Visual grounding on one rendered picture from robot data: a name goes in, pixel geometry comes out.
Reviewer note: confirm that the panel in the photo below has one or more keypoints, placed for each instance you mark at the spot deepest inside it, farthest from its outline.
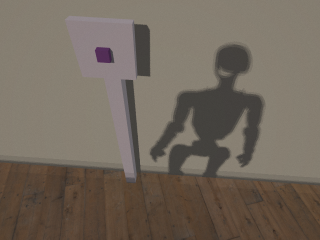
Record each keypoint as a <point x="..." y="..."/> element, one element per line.
<point x="88" y="33"/>

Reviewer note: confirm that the button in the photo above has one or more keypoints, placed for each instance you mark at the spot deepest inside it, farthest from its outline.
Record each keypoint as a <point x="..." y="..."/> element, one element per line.
<point x="103" y="55"/>

